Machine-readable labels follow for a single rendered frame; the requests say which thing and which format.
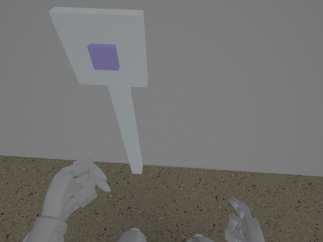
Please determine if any robot left thigh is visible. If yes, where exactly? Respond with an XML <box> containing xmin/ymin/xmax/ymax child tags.
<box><xmin>117</xmin><ymin>230</ymin><xmax>146</xmax><ymax>242</ymax></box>

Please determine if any panel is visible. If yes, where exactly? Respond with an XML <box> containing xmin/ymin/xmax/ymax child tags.
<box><xmin>49</xmin><ymin>7</ymin><xmax>148</xmax><ymax>174</ymax></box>

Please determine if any robot left hand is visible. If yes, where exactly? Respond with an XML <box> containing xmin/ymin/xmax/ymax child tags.
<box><xmin>42</xmin><ymin>156</ymin><xmax>111</xmax><ymax>222</ymax></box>

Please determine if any robot left forearm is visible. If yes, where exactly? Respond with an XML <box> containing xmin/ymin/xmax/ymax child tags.
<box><xmin>22</xmin><ymin>216</ymin><xmax>68</xmax><ymax>242</ymax></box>

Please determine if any button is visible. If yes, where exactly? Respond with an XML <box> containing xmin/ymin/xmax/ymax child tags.
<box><xmin>87</xmin><ymin>43</ymin><xmax>120</xmax><ymax>71</ymax></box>

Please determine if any robot right hand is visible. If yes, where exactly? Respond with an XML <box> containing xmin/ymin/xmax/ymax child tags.
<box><xmin>225</xmin><ymin>196</ymin><xmax>265</xmax><ymax>242</ymax></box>

